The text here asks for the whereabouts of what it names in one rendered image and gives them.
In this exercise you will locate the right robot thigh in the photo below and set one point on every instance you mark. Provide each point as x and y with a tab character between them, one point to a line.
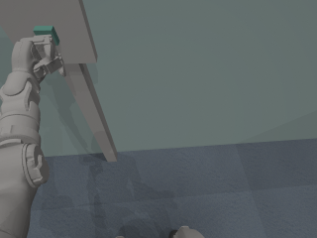
188	233

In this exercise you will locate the right robot shin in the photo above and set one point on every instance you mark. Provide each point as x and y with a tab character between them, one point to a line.
183	227

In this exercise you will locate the button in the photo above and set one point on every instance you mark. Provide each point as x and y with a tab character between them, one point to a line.
47	30

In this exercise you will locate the left robot hand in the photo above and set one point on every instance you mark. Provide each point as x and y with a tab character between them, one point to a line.
25	57

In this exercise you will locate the left robot forearm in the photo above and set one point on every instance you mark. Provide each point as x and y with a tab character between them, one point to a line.
20	115

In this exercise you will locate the panel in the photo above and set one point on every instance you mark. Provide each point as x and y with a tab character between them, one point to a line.
18	19

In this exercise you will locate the left robot upper arm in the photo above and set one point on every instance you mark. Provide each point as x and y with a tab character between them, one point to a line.
23	168

